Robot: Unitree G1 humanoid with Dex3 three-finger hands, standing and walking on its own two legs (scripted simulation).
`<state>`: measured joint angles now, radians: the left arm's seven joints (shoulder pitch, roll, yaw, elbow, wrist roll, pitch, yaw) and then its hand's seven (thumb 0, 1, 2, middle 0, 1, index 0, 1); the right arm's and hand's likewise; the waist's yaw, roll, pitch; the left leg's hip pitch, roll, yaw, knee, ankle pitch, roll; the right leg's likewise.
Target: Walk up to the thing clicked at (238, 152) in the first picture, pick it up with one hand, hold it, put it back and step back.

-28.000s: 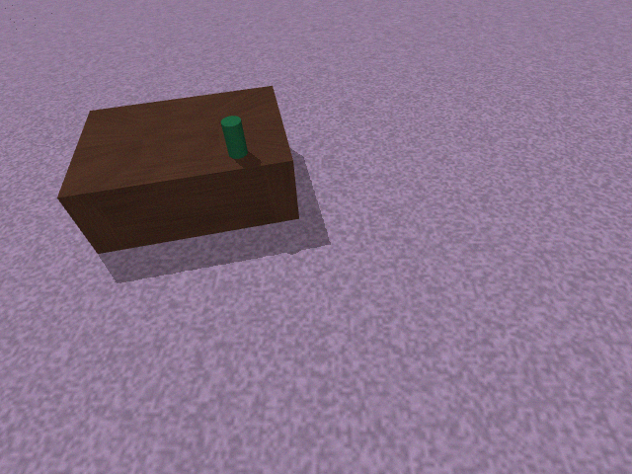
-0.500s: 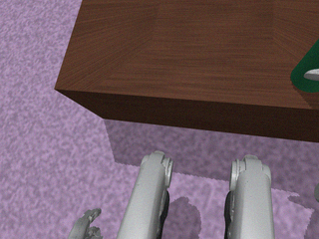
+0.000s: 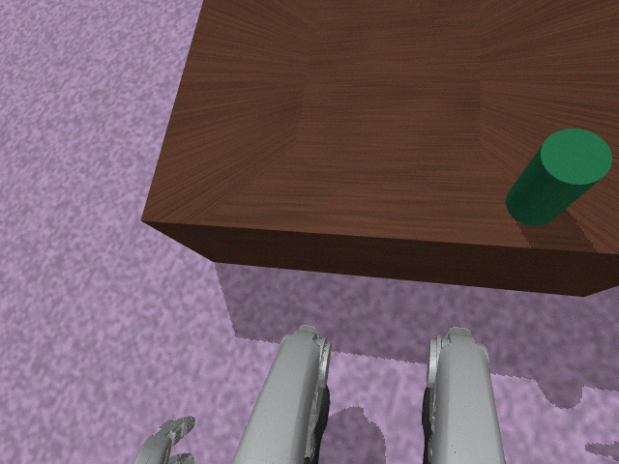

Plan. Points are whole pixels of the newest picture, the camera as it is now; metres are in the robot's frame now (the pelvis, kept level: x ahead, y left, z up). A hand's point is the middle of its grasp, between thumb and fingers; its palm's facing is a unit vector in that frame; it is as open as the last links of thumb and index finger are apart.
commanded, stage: home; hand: right
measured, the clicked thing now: (551, 182) +0.50 -0.27 -0.13
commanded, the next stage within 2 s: none
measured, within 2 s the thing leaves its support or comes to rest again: neither
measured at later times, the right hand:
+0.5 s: hand out of the picture +0.32 -0.31 +0.08, palm faces +0.31 +0.89 -0.33, open 17.2 cm
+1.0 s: hand out of the picture +0.20 -0.19 +0.13, palm faces +0.26 +0.93 -0.24, open 17.3 cm
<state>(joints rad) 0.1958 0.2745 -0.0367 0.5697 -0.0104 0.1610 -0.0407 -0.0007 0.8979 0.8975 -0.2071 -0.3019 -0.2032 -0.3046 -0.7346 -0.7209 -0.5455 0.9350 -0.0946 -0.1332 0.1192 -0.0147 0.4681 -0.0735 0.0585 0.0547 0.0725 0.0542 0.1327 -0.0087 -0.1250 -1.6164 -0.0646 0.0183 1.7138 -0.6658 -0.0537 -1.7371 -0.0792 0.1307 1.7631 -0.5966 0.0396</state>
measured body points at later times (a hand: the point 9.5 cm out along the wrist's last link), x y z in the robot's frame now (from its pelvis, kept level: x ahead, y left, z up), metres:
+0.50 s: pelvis +0.05 -0.02 +0.17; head +0.13 -0.07 +0.61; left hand +0.16 +0.23 +0.07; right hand +0.30 -0.35 +0.10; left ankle +0.06 +0.14 -0.50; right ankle +0.08 -0.14 -0.50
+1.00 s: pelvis +0.07 +0.01 +0.20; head +0.09 +0.00 +0.65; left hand +0.28 +0.22 +0.13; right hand +0.18 -0.24 +0.15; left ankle +0.06 +0.14 -0.50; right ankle +0.08 -0.14 -0.50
